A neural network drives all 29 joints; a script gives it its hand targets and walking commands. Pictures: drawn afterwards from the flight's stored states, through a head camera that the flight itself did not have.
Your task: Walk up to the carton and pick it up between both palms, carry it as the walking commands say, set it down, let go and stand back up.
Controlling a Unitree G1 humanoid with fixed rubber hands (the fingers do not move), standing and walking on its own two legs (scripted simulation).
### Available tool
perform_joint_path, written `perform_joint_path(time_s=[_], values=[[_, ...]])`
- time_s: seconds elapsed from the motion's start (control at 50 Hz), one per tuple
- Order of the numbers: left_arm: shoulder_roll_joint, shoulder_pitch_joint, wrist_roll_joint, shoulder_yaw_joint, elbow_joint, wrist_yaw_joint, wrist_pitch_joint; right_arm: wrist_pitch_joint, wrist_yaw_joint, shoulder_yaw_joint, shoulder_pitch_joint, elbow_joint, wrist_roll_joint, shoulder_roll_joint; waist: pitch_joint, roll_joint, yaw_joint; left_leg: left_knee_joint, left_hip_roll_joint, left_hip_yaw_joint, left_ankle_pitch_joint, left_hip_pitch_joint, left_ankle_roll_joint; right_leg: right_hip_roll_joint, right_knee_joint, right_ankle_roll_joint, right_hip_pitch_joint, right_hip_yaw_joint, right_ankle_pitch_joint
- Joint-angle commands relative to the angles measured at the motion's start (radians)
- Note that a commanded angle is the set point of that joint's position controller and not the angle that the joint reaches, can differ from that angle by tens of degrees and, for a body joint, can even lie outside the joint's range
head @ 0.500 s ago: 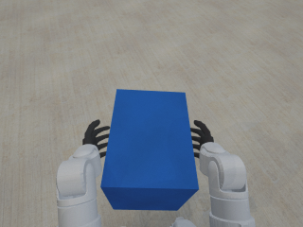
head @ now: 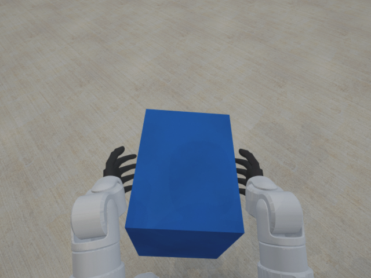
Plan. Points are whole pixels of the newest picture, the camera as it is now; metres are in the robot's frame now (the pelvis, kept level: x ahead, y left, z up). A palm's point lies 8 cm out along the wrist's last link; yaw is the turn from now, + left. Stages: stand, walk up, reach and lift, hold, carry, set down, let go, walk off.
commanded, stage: carry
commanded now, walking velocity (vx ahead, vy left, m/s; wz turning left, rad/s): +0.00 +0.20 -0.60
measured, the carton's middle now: (182, 187) +0.32 +0.02 +0.01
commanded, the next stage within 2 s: none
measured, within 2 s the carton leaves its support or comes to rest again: neither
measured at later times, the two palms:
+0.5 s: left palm (111, 204) +0.25 +0.14 +0.08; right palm (262, 248) +0.17 -0.11 +0.07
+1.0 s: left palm (68, 238) +0.19 +0.20 +0.09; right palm out of the picture +0.10 -0.06 +0.10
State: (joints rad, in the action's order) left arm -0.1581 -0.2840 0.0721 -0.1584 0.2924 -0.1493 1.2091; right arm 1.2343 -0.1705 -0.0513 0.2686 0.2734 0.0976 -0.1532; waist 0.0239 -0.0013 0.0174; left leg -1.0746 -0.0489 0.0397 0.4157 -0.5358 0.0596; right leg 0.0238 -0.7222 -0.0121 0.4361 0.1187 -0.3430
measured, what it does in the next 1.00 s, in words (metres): steps to the left, turning right: left foot, then right foot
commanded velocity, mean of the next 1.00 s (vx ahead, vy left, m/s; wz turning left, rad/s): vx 0.00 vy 0.02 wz -0.05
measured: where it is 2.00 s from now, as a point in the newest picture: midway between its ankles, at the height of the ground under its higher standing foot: outside the picture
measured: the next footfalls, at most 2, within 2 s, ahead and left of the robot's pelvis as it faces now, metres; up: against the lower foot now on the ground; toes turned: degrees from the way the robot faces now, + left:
left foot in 0.12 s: +0.05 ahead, +0.16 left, +0.00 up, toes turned -1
right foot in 0.46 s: -0.10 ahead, -0.01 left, +0.00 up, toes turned -19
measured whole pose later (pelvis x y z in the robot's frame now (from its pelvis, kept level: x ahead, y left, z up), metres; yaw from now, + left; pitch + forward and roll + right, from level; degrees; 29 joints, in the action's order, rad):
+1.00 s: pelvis -0.13 +0.15 +0.00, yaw -19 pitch +2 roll -2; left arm -0.16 -0.28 0.07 -0.15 0.27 -0.16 1.21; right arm 1.24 -0.17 -0.06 0.26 0.26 0.10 -0.15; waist -0.04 -0.01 0.01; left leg -0.68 -0.07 0.12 0.26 -0.45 -0.05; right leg 0.02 -0.62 -0.02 0.38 -0.01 -0.26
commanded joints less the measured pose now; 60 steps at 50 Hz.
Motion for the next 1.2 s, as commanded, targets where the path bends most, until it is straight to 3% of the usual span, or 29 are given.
perform_joint_path(time_s=[0.0,0.06,0.08,0.1,0.12,0.14,0.16,0.18,0.2,0.26,0.32,0.38,0.42,0.46,0.48,0.52,0.56,0.62,0.66,0.68,0.72,0.74,0.76,0.8,0.86,0.98,1.04,1.14,1.18], values=[[-0.96,-0.492,-0.431,0.738,0.12,0.277,-0.001,-0.056,0.24,0.666,0.623,0.221,-0.446,-0.983,-0.499,-0.228,0.013,0.184,0.051,-0.055,0.1,-0.049,0.019,-0.294,0.185,-0.125,-0.401,0.386,0.798],[-0.964,-0.494,-0.438,0.757,0.148,0.267,-0.004,-0.056,0.241,0.659,0.597,0.23,-0.443,-0.989,-0.57,-0.295,0.008,0.464,0.085,-0.027,0.056,0.148,0.007,-0.259,0.136,-0.094,-0.338,0.352,0.772],[-0.969,-0.509,-0.442,0.768,0.147,0.266,-0.003,-0.055,0.24,0.661,0.581,0.226,-0.438,-0.996,-0.584,-0.272,-0.015,0.647,0.077,-0.005,-0.073,0.308,-0.002,-0.229,0.098,-0.059,-0.246,0.295,0.67],[-0.979,-0.518,-0.446,0.78,0.159,0.265,-0.005,-0.061,0.243,0.66,0.564,0.227,-0.432,-1.006,-0.605,-0.138,-0.026,0.714,-0.069,-0.091,-0.214,0.492,-0.046,-0.144,-0.012,-0.006,-0.081,0.181,0.342],[-0.996,-0.52,-0.446,0.794,0.162,0.264,-0.006,-0.07,0.245,0.646,0.561,0.214,-0.427,-1.001,-0.638,0.196,-0.016,0.648,-0.311,-0.335,-0.61,0.7,-0.149,0.015,-0.179,0.063,0.206,-0.005,-0.222],[-0.974,-0.555,-0.451,0.814,0.167,0.26,-0.002,-0.075,0.247,0.642,0.553,0.22,-0.425,-0.992,-0.626,0.272,-0.02,0.635,-0.423,-0.346,-0.66,0.667,-0.259,-0.004,-0.385,0.075,0.292,-0.132,-0.4],[-0.979,-0.605,-0.471,0.84,0.192,0.253,-0.01,-0.075,0.258,0.644,0.574,0.247,-0.427,-0.984,-0.598,0.205,-0.027,0.642,-0.386,-0.242,-0.552,0.554,-0.269,-0.032,-0.515,0.055,0.245,-0.156,-0.337],[-1.002,-0.578,-0.479,0.843,0.176,0.254,-0.011,-0.069,0.261,0.626,0.541,0.23,-0.42,-0.988,-0.564,0.115,-0.025,0.628,-0.338,-0.184,-0.564,0.532,-0.246,-0.03,-0.552,0.049,0.256,-0.167,-0.263],[-1.013,-0.596,-0.499,0.855,0.21,0.253,-0.016,-0.075,0.259,0.619,0.543,0.25,-0.414,-0.979,-0.547,0.099,-0.021,0.592,-0.299,-0.118,-0.651,0.558,-0.234,-0.043,-0.543,0.055,0.266,-0.172,-0.218],[-1.006,-0.555,-0.485,0.854,0.19,0.241,-0.011,-0.077,0.26,0.578,0.515,0.228,-0.398,-0.954,-0.546,0.157,-0.018,0.531,-0.239,-0.015,-0.751,0.602,-0.202,-0.032,-0.401,0.074,0.245,-0.21,-0.206],[-0.972,-0.528,-0.464,0.842,0.159,0.241,0.002,-0.071,0.26,0.566,0.473,0.183,-0.381,-0.939,-0.555,0.241,-0.023,0.539,-0.277,-0.026,-0.695,0.546,-0.231,-0.023,-0.243,0.057,0.121,-0.252,-0.205],[-0.958,-0.477,-0.446,0.8,0.091,0.253,0.006,-0.066,0.256,0.584,0.482,0.149,-0.372,-0.939,-0.554,0.215,-0.006,0.498,-0.308,-0.053,-0.734,0.477,-0.215,-0.034,0.074,0.025,-0.056,-0.225,-0.101],[-0.956,-0.439,-0.429,0.772,0.04,0.268,0.002,-0.066,0.253,0.598,0.485,0.113,-0.371,-0.942,-0.541,0.046,0.004,0.41,-0.248,0.004,-0.519,0.275,-0.128,-0.128,0.323,0.008,-0.29,-0.038,0.106],[-0.941,-0.454,-0.42,0.764,0.031,0.279,-0.007,-0.067,0.255,0.626,0.529,0.116,-0.388,-0.962,-0.463,-0.279,-0.006,0.173,-0.063,0.082,0.119,-0.152,-0.021,-0.455,0.259,-0.122,-0.494,0.418,0.76],[-0.95,-0.471,-0.424,0.772,0.05,0.279,-0.018,-0.074,0.255,0.645,0.602,0.168,-0.408,-0.964,-0.437,-0.216,0.012,0.098,-0.042,0.01,0.137,-0.138,-0.025,-0.421,0.232,-0.159,-0.46,0.34,0.853],[-0.959,-0.508,-0.423,0.769,0.094,0.277,-0.021,-0.074,0.263,0.648,0.614,0.163,-0.428,-0.98,-0.451,-0.137,0.009,0.062,-0.03,-0.007,0.104,-0.141,-0.028,-0.362,0.217,-0.133,-0.467,0.241,0.832],[-0.96,-0.519,-0.421,0.748,0.103,0.274,-0.02,-0.07,0.263,0.653,0.609,0.159,-0.438,-0.995,-0.486,-0.14,0.002,0.091,-0.02,0.011,0.093,-0.111,-0.018,-0.335,0.193,-0.126,-0.474,0.17,0.882],[-0.959,-0.51,-0.412,0.753,0.093,0.262,-0.014,-0.059,0.265,0.646,0.624,0.175,-0.444,-0.965,-0.488,-0.169,0.007,0.249,0.022,0.044,0.113,0.029,-0.012,-0.299,0.182,-0.127,-0.377,0.156,0.796],[-0.968,-0.518,-0.411,0.767,0.09,0.256,-0.008,-0.054,0.268,0.631,0.578,0.158,-0.432,-0.967,-0.517,-0.152,-0.016,0.497,0.029,0.065,-0.042,0.181,-0.019,-0.252,0.122,-0.104,-0.318,0.083,0.697],[-0.973,-0.501,-0.409,0.767,0.08,0.254,-0.005,-0.052,0.268,0.628,0.553,0.15,-0.424,-0.97,-0.563,-0.111,-0.028,0.633,-0.029,0.029,-0.21,0.33,-0.033,-0.211,0.06,-0.059,-0.254,0.035,0.59],[-0.986,-0.498,-0.414,0.797,0.094,0.249,-0.007,-0.063,0.272,0.61,0.532,0.155,-0.414,-0.951,-0.628,0.245,-0.027,0.586,-0.348,-0.294,-0.995,0.618,-0.159,-0.043,-0.056,0.046,0.039,-0.078,-0.05],[-0.976,-0.544,-0.425,0.81,0.103,0.248,-0.004,-0.063,0.276,0.605,0.554,0.161,-0.418,-0.938,-0.609,0.264,-0.027,0.579,-0.383,-0.263,-0.984,0.56,-0.228,-0.037,-0.091,0.043,0.012,-0.11,-0.264],[-0.981,-0.546,-0.429,0.819,0.092,0.248,-0.006,-0.06,0.28,0.598,0.545,0.147,-0.417,-0.937,-0.581,0.223,-0.025,0.61,-0.363,-0.238,-0.798,0.482,-0.225,-0.033,-0.119,0.025,-0.019,-0.121,-0.28],[-1.012,-0.549,-0.44,0.83,0.088,0.249,-0.011,-0.059,0.284,0.588,0.549,0.142,-0.407,-0.945,-0.535,0.159,-0.025,0.624,-0.302,-0.191,-0.598,0.447,-0.194,-0.024,-0.03,0.01,-0.025,-0.127,-0.164],[-0.994,-0.567,-0.441,0.829,0.073,0.247,-0.007,-0.055,0.288,0.557,0.55,0.108,-0.397,-0.923,-0.507,0.183,-0.016,0.664,-0.249,-0.18,-0.418,0.344,-0.154,0.003,0.17,-0.009,-0.18,-0.15,0.037],[-0.981,-0.528,-0.41,0.786,0.007,0.255,0.004,-0.039,0.288,0.553,0.551,0.05,-0.382,-0.937,-0.466,0.103,-0.024,0.713,-0.203,-0.227,-0.066,0.159,-0.103,-0.063,0.186,-0.037,-0.298,-0.073,-0.005],[-0.975,-0.529,-0.402,0.777,-0.012,0.254,0.008,-0.035,0.291,0.545,0.545,0.021,-0.378,-0.944,-0.384,0.164,-0.025,0.785,-0.234,-0.307,0.11,0.099,-0.109,-0.037,0.139,-0.021,-0.235,-0.124,-0.075],[-0.985,-0.559,-0.414,0.776,-0.002,0.247,0.003,-0.037,0.289,0.55,0.582,0.04,-0.381,-0.944,-0.386,0.213,-0.023,0.787,-0.204,-0.285,0.1,0.015,-0.068,-0.045,0.195,-0.024,-0.319,-0.146,-0.081],[-0.973,-0.555,-0.407,0.77,0.008,0.244,0.004,-0.035,0.286,0.552,0.58,0.047,-0.38,-0.933,-0.388,0.114,-0.021,0.695,-0.108,-0.178,0.042,-0.058,-0.011,-0.131,0.322,-0.047,-0.381,-0.056,-0.143]])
